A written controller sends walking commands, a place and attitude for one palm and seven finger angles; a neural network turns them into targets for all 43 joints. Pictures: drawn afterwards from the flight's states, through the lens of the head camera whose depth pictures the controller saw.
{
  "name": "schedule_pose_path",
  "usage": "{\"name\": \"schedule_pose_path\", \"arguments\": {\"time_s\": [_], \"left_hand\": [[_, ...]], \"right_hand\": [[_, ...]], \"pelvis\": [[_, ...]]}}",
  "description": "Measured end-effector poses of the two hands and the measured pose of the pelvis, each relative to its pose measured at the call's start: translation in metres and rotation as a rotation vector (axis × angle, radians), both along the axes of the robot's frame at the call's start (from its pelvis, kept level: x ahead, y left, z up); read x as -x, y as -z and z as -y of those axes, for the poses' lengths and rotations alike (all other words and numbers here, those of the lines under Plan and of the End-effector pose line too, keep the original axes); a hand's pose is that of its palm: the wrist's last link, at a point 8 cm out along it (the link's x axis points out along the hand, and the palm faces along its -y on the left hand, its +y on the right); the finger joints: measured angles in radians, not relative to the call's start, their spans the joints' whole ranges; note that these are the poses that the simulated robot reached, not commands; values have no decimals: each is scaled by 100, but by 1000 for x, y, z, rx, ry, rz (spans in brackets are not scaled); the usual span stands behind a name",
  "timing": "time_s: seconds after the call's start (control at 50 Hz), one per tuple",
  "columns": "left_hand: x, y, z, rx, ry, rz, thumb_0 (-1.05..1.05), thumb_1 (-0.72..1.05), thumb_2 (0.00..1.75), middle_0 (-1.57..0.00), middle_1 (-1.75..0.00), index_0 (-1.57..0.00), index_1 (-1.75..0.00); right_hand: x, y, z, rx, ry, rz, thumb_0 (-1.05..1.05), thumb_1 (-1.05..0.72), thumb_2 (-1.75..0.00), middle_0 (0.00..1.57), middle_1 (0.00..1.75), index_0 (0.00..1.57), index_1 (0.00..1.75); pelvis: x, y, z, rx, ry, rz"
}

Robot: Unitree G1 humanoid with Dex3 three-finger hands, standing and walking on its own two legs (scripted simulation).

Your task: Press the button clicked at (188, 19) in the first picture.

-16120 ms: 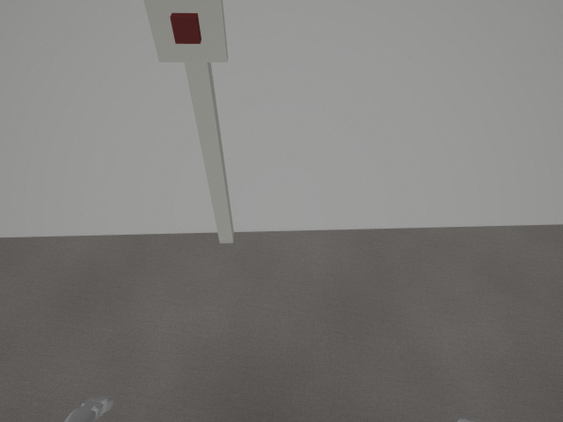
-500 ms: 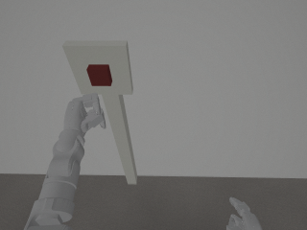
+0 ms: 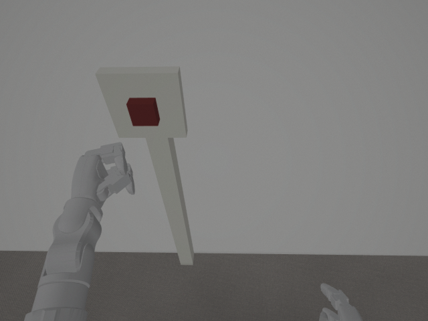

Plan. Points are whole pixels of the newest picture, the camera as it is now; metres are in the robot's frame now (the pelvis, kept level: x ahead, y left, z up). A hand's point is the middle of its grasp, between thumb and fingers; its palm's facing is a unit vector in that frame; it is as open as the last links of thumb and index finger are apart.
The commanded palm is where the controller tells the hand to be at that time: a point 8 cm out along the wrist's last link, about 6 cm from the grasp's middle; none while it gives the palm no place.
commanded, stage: draw the hand back to the body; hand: left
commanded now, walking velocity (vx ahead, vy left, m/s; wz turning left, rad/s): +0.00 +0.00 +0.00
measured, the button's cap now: (144, 111) +0.51 +0.20 +0.15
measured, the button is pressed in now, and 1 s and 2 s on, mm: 0 0 0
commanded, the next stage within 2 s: step back with the hand held close in 1.14 s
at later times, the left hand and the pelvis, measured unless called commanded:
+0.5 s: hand (77, 216) +0.23 +0.23 +0.15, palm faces +0.33 -0.90 -0.27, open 3.1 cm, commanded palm +0.18 +0.27 +0.16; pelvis +0.00 +0.01 +0.01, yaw +1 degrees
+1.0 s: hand (26, 245) +0.17 +0.26 +0.17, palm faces +0.45 -0.81 -0.38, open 3.1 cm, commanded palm +0.12 +0.30 +0.18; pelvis +0.01 +0.02 +0.01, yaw +1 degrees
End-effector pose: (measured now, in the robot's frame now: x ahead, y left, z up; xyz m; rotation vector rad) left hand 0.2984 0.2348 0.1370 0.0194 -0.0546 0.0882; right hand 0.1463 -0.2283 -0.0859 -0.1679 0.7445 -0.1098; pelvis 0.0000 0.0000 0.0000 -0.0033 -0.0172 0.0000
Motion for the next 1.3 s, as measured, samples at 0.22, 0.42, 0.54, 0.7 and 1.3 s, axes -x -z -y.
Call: {"name": "schedule_pose_path", "arguments": {"time_s": [0.22, 0.42, 0.54, 0.7, 1.3], "left_hand": [[47, -11, -16, -87, -46, 3, 2, 90, 90, -130, -150, -130, -150], [96, -20, -25, -247, -201, 77, 2, 90, 90, -130, -150, -130, -150], [112, -29, -36, -297, -254, 93, 2, 90, 90, -131, -150, -130, -150], [130, -39, -43, -356, -272, 106, 2, 89, 90, -131, -150, -130, -150], [163, -50, -58, -423, -349, 122, 2, 89, 90, -131, -150, -130, -150]], "right_hand": [[-30, -23, -8, 20, -47, 136, 1, -90, -90, 20, 30, 20, 30], [-38, -23, -24, 26, -111, 103, 1, -90, -90, 20, 30, 20, 30], [-34, -16, -31, 15, -112, 62, 1, -90, -90, 21, 30, 20, 30], [-32, -12, -33, 3, -96, 50, 1, -90, -90, 21, 30, 21, 30], [-36, -19, -37, 18, -109, 94, 1, -90, -90, 21, 30, 20, 30]], "pelvis": [[4, -3, -2, 4, -8, 34], [3, -8, -6, 6, -9, 61], [0, -9, -9, 8, -9, 71], [-6, -8, -14, 10, -3, 71], [-2, -7, -14, 16, -11, 77]]}}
